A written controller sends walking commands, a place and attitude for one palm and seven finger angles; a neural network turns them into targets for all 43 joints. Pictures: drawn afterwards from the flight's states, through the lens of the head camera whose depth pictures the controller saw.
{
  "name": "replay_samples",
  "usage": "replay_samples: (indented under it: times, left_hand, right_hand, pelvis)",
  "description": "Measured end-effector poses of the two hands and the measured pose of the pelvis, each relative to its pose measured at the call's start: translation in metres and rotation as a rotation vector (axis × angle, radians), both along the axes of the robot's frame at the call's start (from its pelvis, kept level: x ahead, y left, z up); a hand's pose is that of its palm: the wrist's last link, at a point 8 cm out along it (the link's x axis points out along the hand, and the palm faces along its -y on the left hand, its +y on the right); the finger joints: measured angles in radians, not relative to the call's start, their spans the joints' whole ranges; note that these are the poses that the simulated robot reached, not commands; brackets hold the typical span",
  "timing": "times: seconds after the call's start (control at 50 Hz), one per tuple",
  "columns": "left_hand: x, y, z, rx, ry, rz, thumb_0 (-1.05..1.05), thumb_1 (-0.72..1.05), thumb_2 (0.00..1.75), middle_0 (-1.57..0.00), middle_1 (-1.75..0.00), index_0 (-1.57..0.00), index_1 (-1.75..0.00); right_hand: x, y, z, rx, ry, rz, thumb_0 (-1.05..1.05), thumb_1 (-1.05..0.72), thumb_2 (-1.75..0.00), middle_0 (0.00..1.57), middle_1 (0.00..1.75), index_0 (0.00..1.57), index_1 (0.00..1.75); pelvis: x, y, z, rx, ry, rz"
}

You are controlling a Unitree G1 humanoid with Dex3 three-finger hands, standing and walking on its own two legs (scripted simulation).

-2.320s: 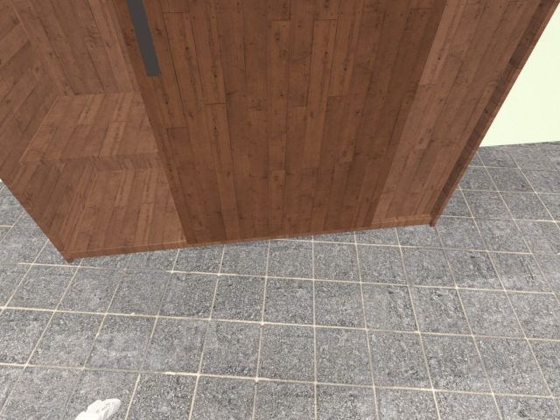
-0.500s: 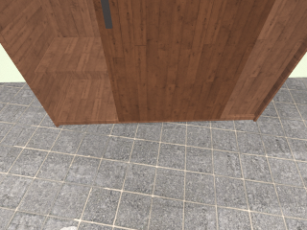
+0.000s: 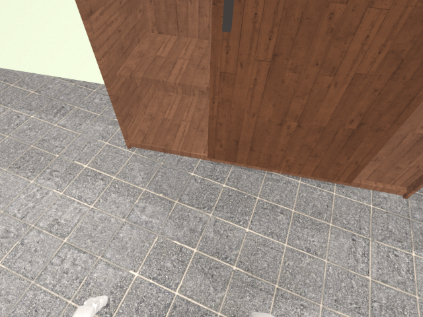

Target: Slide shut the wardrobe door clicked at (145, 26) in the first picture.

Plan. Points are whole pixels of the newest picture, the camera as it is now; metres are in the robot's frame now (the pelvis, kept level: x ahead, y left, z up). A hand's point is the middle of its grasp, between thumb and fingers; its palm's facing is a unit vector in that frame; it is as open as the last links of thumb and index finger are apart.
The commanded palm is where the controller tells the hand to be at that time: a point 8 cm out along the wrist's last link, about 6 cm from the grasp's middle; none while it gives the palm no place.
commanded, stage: walk to a spot facing it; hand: right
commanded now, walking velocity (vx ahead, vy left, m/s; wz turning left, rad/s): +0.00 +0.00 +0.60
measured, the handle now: out of the picture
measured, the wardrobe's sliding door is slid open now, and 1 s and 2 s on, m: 0.49 0.49 0.49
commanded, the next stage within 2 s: none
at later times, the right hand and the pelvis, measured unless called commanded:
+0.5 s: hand out of the picture +0.13 -0.22 -0.16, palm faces -0.30 +0.93 -0.22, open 7.4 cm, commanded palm none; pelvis -0.02 -0.04 +0.00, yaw +20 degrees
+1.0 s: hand out of the picture +0.15 -0.16 -0.17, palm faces -0.48 +0.86 -0.19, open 7.4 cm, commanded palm none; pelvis +0.06 +0.01 +0.00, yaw +34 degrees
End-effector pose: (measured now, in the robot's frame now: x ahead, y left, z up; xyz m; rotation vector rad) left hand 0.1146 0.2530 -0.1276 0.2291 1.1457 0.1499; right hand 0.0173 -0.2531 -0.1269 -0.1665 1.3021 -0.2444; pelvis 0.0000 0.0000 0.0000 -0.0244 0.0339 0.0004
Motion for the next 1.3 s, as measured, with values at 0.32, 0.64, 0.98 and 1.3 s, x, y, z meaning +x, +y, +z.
replay_samples:
  times: [0.32,0.64,0.98,1.3]
  left_hand:
    - [-0.087,-0.043,0.023,0.054,-0.038,0.189,0.00,0.91,0.89,-0.20,-0.30,-0.20,-0.29]
    - [-0.247,-0.027,-0.032,-0.059,0.190,0.529,0.00,0.91,0.89,-0.20,-0.30,-0.20,-0.29]
    - [-0.137,0.022,0.012,0.015,-0.025,0.581,0.01,0.91,0.89,-0.19,-0.30,-0.19,-0.29]
    - [-0.064,-0.037,0.022,0.033,0.007,0.844,-0.01,0.94,0.89,-0.20,-0.30,-0.20,-0.30]
  right_hand:
    - [0.078,-0.057,-0.010,0.028,-0.093,0.234,0.00,-0.91,-0.90,0.20,0.30,0.20,0.30]
    - [0.147,0.048,-0.003,0.028,-0.144,0.565,0.00,-0.91,-0.90,0.20,0.30,0.20,0.30]
    - [0.150,0.054,-0.012,0.063,0.036,0.590,0.00,-0.90,-0.90,0.20,0.30,0.20,0.30]
    - [0.359,0.096,-0.023,0.090,0.037,0.789,0.01,-0.91,-0.90,0.20,0.30,0.19,0.30]
  pelvis:
    - [-0.016,-0.048,0.000,0.048,-0.027,0.207]
    - [-0.031,-0.016,-0.019,0.041,-0.020,0.425]
    - [0.047,0.008,-0.001,0.053,-0.004,0.584]
    - [0.186,0.017,0.004,0.087,-0.010,0.804]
